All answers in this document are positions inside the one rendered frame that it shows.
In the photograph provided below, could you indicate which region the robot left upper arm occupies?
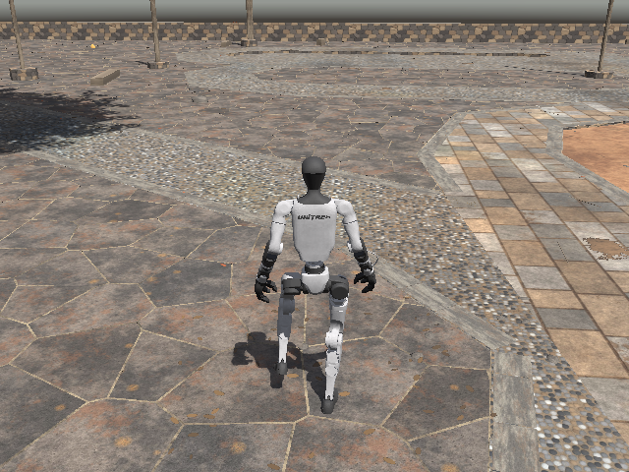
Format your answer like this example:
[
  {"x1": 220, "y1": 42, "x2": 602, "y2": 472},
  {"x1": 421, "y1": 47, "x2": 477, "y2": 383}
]
[{"x1": 267, "y1": 200, "x2": 294, "y2": 256}]

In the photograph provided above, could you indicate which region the robot right hand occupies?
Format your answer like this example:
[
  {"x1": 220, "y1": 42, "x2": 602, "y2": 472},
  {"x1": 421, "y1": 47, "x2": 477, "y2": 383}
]
[{"x1": 354, "y1": 271, "x2": 376, "y2": 293}]

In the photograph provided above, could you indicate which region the robot right forearm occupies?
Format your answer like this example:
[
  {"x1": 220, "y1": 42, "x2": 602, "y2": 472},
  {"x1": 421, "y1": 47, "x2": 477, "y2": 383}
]
[{"x1": 354, "y1": 237, "x2": 373, "y2": 276}]

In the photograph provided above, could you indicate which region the robot right upper arm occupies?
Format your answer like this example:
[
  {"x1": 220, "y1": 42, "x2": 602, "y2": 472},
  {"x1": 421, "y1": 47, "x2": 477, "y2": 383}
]
[{"x1": 334, "y1": 199, "x2": 363, "y2": 253}]

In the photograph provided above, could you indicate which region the robot left forearm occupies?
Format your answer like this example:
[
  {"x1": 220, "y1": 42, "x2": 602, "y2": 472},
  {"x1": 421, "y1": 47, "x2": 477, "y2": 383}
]
[{"x1": 257, "y1": 240, "x2": 277, "y2": 283}]

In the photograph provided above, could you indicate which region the humanoid robot torso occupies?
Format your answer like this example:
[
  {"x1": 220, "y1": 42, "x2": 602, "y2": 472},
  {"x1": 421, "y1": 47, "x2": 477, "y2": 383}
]
[{"x1": 291, "y1": 195, "x2": 337, "y2": 295}]

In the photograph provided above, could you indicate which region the robot left hand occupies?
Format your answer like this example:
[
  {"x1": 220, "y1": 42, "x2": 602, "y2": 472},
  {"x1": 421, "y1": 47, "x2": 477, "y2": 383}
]
[{"x1": 255, "y1": 280, "x2": 277, "y2": 303}]

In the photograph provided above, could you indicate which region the left robot thigh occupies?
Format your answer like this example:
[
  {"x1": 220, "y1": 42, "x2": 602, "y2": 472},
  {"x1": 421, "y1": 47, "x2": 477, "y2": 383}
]
[{"x1": 280, "y1": 272, "x2": 303, "y2": 315}]

